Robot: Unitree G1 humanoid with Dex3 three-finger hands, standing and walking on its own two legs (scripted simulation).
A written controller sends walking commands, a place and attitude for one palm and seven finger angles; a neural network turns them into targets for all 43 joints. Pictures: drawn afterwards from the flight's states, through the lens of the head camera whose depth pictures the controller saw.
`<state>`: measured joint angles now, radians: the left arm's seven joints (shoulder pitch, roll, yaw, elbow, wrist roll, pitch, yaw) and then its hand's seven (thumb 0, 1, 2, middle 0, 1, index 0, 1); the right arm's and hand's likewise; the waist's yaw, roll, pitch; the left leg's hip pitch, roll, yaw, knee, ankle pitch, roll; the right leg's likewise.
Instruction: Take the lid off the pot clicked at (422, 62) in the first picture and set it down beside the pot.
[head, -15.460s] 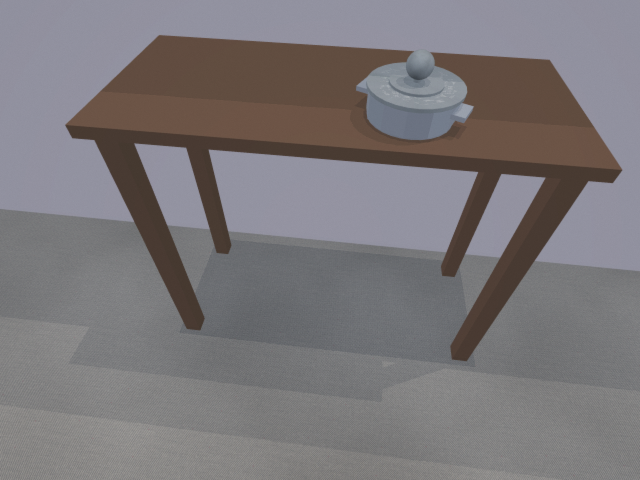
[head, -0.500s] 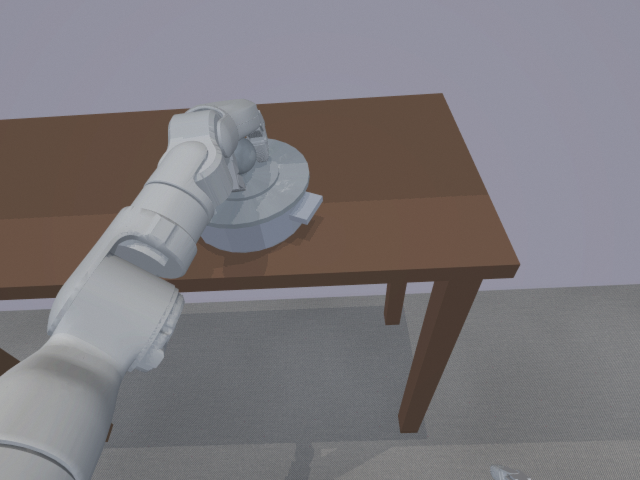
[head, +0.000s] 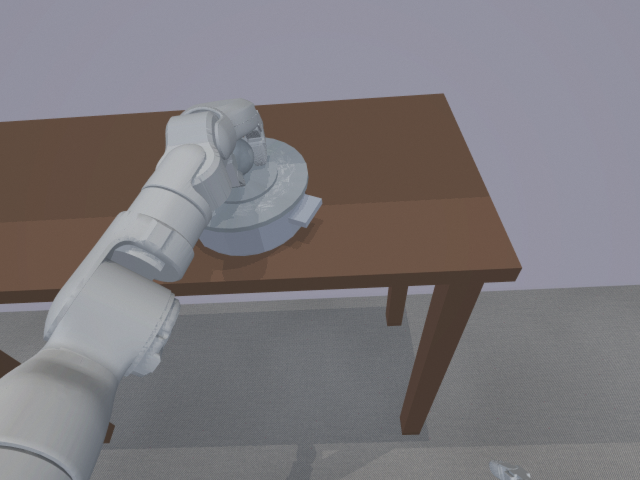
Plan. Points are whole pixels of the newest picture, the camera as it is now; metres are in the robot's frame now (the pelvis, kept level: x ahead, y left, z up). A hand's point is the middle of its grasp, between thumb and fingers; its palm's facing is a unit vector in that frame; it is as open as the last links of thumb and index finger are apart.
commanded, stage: close the fingers and squeeze the knob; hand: left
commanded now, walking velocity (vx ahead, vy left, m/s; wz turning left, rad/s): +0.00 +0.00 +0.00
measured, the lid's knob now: (234, 157) +0.49 +0.11 +0.17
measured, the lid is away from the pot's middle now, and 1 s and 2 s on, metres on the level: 0.00 0.01 0.01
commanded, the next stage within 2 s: lift the lid straight up in 0.54 s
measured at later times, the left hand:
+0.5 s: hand (231, 168) +0.45 +0.11 +0.18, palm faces -0.35 -0.07 -0.93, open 7.4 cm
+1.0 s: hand (226, 157) +0.45 +0.11 +0.20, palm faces -0.33 -0.08 -0.94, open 7.3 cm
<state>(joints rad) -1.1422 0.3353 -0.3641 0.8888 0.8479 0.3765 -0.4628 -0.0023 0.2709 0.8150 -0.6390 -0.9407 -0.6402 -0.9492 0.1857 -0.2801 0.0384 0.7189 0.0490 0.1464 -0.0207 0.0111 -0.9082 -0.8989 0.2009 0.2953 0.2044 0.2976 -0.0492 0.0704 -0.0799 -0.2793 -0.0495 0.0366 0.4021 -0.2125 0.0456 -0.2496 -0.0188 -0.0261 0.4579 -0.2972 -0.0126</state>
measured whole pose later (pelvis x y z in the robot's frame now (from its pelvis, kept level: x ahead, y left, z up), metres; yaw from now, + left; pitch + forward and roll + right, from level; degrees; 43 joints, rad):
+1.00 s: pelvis -0.01 +0.00 +0.00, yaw +0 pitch +4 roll +1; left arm -1.17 0.34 -0.35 0.89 0.84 0.36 -0.49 0.00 0.32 0.76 -0.61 -0.98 -0.61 -0.99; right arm 0.18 -0.27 0.04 0.73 0.04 0.10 -0.03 0.01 -0.91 -0.90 0.20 0.30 0.20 0.30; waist -0.04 0.07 -0.08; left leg -0.27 -0.05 0.03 0.40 -0.20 0.05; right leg -0.24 -0.02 -0.03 0.46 -0.29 -0.01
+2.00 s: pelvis -0.01 +0.01 +0.00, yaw +0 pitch +5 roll +1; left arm -1.41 0.38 -0.35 0.99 0.88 0.40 -0.55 0.00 0.30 0.77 -0.63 -0.98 -0.63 -0.99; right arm 0.21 -0.28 0.05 0.74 0.05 0.06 -0.03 0.01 -0.91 -0.90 0.20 0.30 0.20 0.30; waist -0.05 0.06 -0.09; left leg -0.28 -0.06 0.03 0.39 -0.19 0.05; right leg -0.25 -0.03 -0.02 0.45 -0.28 -0.01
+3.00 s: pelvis -0.01 +0.01 +0.00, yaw +0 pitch +6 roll +1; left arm -1.52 0.47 -0.29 1.07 0.96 0.41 -0.58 0.00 0.29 0.78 -0.64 -0.98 -0.64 -1.00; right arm 0.19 -0.28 0.06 0.73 0.05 0.09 -0.04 0.01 -0.91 -0.90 0.20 0.30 0.21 0.30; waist -0.07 0.06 -0.09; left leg -0.31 -0.05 0.04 0.40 -0.20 0.05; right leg -0.29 -0.02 -0.02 0.46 -0.28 -0.01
